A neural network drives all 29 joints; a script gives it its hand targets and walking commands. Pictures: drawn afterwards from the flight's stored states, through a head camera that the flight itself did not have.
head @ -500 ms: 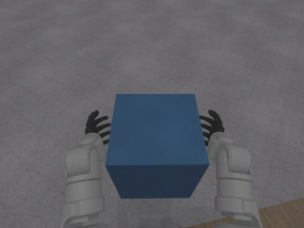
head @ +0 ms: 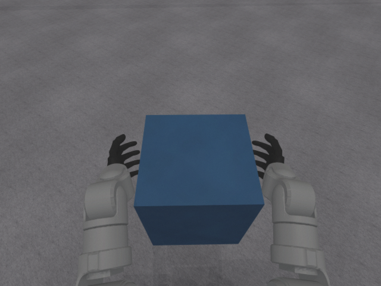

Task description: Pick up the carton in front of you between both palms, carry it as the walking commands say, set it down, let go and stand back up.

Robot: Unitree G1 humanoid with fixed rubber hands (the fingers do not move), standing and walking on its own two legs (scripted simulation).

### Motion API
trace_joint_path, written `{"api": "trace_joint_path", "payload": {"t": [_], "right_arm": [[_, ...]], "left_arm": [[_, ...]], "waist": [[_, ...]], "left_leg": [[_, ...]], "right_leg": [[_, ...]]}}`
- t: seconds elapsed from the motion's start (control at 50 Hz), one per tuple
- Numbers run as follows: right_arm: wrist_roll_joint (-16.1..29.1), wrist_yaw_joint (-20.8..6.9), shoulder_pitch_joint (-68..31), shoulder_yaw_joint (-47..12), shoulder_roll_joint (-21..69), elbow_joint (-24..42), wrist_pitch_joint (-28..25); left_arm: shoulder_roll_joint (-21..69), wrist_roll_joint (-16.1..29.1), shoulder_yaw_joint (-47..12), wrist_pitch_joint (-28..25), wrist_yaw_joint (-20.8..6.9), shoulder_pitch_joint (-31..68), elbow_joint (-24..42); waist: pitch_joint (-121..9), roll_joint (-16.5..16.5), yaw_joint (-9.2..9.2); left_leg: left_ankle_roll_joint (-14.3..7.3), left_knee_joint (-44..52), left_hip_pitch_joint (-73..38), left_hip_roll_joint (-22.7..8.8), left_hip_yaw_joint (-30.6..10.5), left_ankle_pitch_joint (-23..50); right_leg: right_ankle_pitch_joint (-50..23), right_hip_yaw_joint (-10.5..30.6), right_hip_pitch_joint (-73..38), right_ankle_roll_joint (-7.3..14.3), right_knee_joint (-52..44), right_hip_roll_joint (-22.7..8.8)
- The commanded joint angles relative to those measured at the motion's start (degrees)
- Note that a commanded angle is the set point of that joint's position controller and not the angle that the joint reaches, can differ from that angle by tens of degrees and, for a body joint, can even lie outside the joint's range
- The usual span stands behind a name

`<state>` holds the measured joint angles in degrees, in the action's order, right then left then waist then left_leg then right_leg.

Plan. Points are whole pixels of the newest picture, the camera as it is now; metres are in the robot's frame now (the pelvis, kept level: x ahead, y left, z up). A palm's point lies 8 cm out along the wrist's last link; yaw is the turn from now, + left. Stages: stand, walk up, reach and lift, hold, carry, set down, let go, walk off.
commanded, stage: carry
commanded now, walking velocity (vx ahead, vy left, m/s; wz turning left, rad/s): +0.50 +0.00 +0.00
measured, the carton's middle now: (195, 184) +0.34 +0.01 +0.01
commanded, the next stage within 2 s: none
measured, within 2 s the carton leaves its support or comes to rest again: neither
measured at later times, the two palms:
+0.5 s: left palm (132, 76) +0.63 +0.19 +0.11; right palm (241, 79) +0.62 -0.11 +0.11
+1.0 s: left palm (156, 46) +0.84 +0.15 +0.09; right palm (241, 47) +0.85 -0.15 +0.09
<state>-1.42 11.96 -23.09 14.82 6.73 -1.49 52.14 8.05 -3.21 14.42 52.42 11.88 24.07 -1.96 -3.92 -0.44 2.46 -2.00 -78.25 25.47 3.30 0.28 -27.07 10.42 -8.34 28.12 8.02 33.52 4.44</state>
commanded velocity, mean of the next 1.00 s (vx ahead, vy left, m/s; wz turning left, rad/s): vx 0.50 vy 0.00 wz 0.00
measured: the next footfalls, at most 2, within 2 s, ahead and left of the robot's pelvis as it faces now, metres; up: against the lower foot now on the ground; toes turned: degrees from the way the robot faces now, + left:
left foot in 0.40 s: +0.42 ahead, +0.13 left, +0.00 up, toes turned +6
right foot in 0.90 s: +0.73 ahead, -0.09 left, +0.00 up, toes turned -11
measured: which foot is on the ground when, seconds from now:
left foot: up 0.00-0.38, down 0.40-0.92, up 0.94-1.00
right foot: down 0.00-0.40, up 0.42-0.88, down 0.90-1.00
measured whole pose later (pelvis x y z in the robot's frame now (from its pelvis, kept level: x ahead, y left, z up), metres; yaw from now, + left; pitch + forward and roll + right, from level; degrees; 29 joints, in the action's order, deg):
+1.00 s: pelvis +0.62 +0.00 +0.01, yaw +1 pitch +3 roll -1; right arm -1.0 9.5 4.3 2.9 7.7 27.1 66.1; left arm 7.7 -0.9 1.7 65.0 9.3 -4.1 25.9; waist -7.8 -1.7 1.0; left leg -0.3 -63.9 17.4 -3.5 3.0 -24.6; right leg 10.0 -13.3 23.0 4.5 29.6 -2.0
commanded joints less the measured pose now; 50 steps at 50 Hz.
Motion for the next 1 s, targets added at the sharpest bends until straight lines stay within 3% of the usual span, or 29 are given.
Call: {"api": "trace_joint_path", "payload": {"t": [0.0,0.04,0.08,0.12,0.2,0.3,0.34,0.36,0.38,0.4,0.42,0.44,0.46,0.48,0.5,0.54,0.64,0.78,0.84,0.86,0.88,0.9,0.92,0.94,0.98], "right_arm": [[4.53,0.04,-30.14,-29.89,43.14,4.08,-0.73],[3.32,-0.21,-29.1,-29.87,43.81,2.89,-1.65],[3.28,-0.4,-28.95,-30.63,43.84,2.92,-2.53],[3.74,-0.51,-28.83,-31.67,43.84,3.64,-3.11],[5.07,-0.37,-28.7,-33.58,43.56,5.98,-3.18],[7.21,0.07,-28.11,-34.36,40.32,7.71,-1.57],[7.88,0.15,-26.7,-34.18,39.0,8.04,-0.39],[8.04,0.15,-25.47,-33.98,38.7,7.98,0.21],[7.84,0.13,-24.14,-33.63,38.32,7.99,0.85],[7.27,0.12,-22.08,-32.8,37.61,7.99,1.47],[7.0,0.67,-23.77,-32.85,36.16,8.64,1.9],[7.6,0.61,-20.9,-33.08,38.27,8.58,2.34],[8.15,0.14,-20.48,-33.94,39.7,11.04,2.65],[8.94,-0.54,-20.58,-35.44,41.6,13.38,3.05],[9.59,-1.31,-20.23,-36.9,42.97,15.65,3.27],[10.0,-2.64,-17.03,-38.83,44.29,19.72,3.73],[11.93,-4.23,-5.5,-40.35,45.65,27.77,6.59],[10.48,-5.33,6.83,-41.01,41.76,32.69,11.06],[10.18,-5.36,6.57,-41.89,39.63,34.78,12.18],[10.22,-5.2,7.08,-42.28,38.68,35.35,12.44],[10.31,-4.98,6.63,-42.56,37.39,35.84,12.65],[10.78,-4.92,6.68,-43.67,36.71,37.79,13.07],[11.48,-5.12,6.3,-44.36,36.54,38.77,13.3],[11.98,-5.32,6.13,-45.2,38.67,37.75,13.11],[11.22,-5.84,6.32,-44.79,42.37,36.17,12.33]], "left_arm": [[45.27,12.26,-35.87,-1.16,-1.95,34.18,6.31],[46.22,13.07,-37.01,-2.08,-2.81,35.55,7.05],[45.98,12.77,-37.27,-2.64,-3.04,34.08,6.54],[45.25,12.05,-36.9,-3.05,-2.93,31.67,6.01],[42.41,9.27,-34.82,-3.17,-1.8,26.7,6.39],[37.51,7.93,-32.93,-2.02,-0.16,23.58,7.63],[36.49,7.75,-32.73,-0.99,0.17,22.32,8.34],[36.08,7.82,-32.87,-0.31,0.21,21.96,8.96],[35.65,7.94,-33.27,0.33,0.2,21.99,9.73],[35.4,8.51,-33.75,1.05,0.27,22.61,10.9],[37.06,9.11,-34.25,1.88,0.04,20.98,11.29],[36.71,10.02,-34.67,2.46,-0.01,22.13,13.47],[38.88,10.67,-35.31,2.92,-0.22,22.59,14.22],[40.42,10.91,-35.49,3.22,-0.53,21.75,15.07],[41.48,10.95,-35.77,3.58,-0.95,19.72,15.5],[43.15,10.23,-37.2,4.15,-1.82,14.41,17.52],[45.6,9.95,-39.69,6.37,-2.42,2.19,25.26],[42.09,11.15,-42.7,10.82,-4.07,-6.75,33.69],[39.55,11.69,-42.8,11.97,-4.71,-8.16,35.23],[38.7,11.62,-42.4,12.17,-4.72,-8.76,35.32],[37.72,11.28,-41.71,12.39,-4.67,-10.31,35.22],[36.41,11.21,-40.89,12.4,-4.45,-9.66,35.04],[37.56,11.89,-41.32,12.34,-4.54,-11.33,34.58],[38.89,12.4,-41.62,12.24,-5.03,-10.58,35.71],[41.66,12.93,-43.1,11.51,-6.09,-8.54,36.01]], "waist": [[-20.45,-0.01,-0.93],[-19.28,2.31,-1.35],[-19.26,3.95,-1.05],[-18.99,4.39,-0.39],[-17.68,6.69,0.51],[-14.56,8.29,1.49],[-15.7,9.68,-0.21],[-18.27,9.37,-2.82],[-22.13,6.74,-4.35],[-26.38,-0.09,-4.93],[-30.17,-14.98,-4.14],[-27.87,-13.93,-4.29],[-24.49,-10.43,-4.39],[-22.38,-3.69,-4.17],[-20.01,-1.57,-3.85],[-20.08,-3.51,-3.41],[-16.71,-7.31,-3.35],[-7.64,-8.65,-3.78],[-8.98,-8.5,-2.53],[-11.46,-6.42,-2.18],[-14.44,-2.28,-1.0],[-19.18,11.89,-0.85],[-17.8,16.87,-0.94],[-16.47,12.53,-1.24],[-14.01,3.45,-1.69]], "left_leg": [[-0.98,2.1,14.96,-5.42,-2.66,2.7],[-0.34,7.2,14.17,-6.59,-1.03,5.52],[0.72,13.52,16.64,-7.8,-0.16,8.46],[1.34,20.31,18.16,-8.19,1.15,12.08],[1.4,32.15,17.52,-6.66,4.54,20.49],[0.58,45.87,14.33,-3.31,8.58,25.02],[-0.42,52.27,3.87,-1.01,11.39,26.54],[-0.8,56.09,-6.8,0.06,12.82,28.67],[-1.08,56.74,-20.1,-2.93,10.27,29.28],[-2.57,52.68,-33.02,-14.18,-4.52,33.27],[-13.78,54.46,-48.06,-28.03,-28.87,35.97],[-15.18,58.26,-46.36,-27.21,-31.91,31.66],[-13.49,58.95,-43.37,-25.09,-26.14,32.42],[-11.29,59.77,-39.3,-24.0,-21.0,34.38],[-9.13,61.37,-34.82,-22.86,-16.73,35.0],[-6.59,63.71,-31.76,-20.96,-11.38,32.98],[-5.86,66.17,-31.8,-17.36,-2.06,37.79],[-4.07,65.79,-31.75,-15.77,3.73,46.78],[-1.63,55.39,-28.08,-15.0,7.94,53.84],[-0.05,47.79,-22.8,-12.9,10.3,50.85],[1.42,36.99,-13.58,-11.6,10.77,37.35],[4.05,18.77,2.9,-5.2,9.34,20.32],[3.47,8.0,11.87,-1.93,4.45,-0.55],[1.75,2.74,14.03,-5.83,0.56,-0.38],[0.43,6.82,11.95,-10.46,-1.13,5.83]], "right_leg": [[2.89,30.59,-24.57,7.42,-14.2,-20.17],[0.88,26.91,-20.88,7.24,-15.69,-18.98],[-7.16,24.14,-23.17,7.64,-15.75,-18.86],[-15.43,21.04,-26.79,6.59,-15.5,-18.27],[-26.74,14.52,-33.84,2.65,-14.91,-15.34],[-38.0,9.75,-40.69,0.58,-12.15,-13.99],[-47.92,6.89,-39.04,-1.71,-7.29,-13.59],[-49.27,4.23,-35.6,-3.47,-0.69,-12.83],[-38.98,2.34,-28.23,-5.21,7.91,-11.77],[-17.64,2.66,-16.98,-6.7,18.81,-10.51],[11.99,4.98,3.55,-8.36,33.8,-2.64],[18.79,8.44,11.12,-7.57,41.18,-2.53],[17.16,9.27,14.03,-6.47,41.38,-5.11],[13.69,9.56,13.16,-6.39,38.14,-7.17],[11.2,9.15,11.66,-6.69,33.74,-8.64],[8.41,7.84,7.9,-7.5,27.07,-9.36],[1.95,2.71,8.69,-9.4,12.77,-8.75],[-7.3,-2.6,5.09,-8.16,-3.44,-7.15],[-8.0,-6.53,-8.36,-6.75,-7.82,-4.3],[-5.13,-7.53,-18.69,-6.42,-8.81,-2.86],[-1.09,1.69,-29.67,-5.39,-9.23,-9.84],[6.47,29.52,-41.78,3.01,-14.47,-25.97],[0.92,39.7,-41.57,6.92,-20.26,-29.35],[-2.43,34.36,-38.23,6.5,-19.73,-28.74],[-0.92,24.55,-28.46,2.82,-21.01,-25.36]]}}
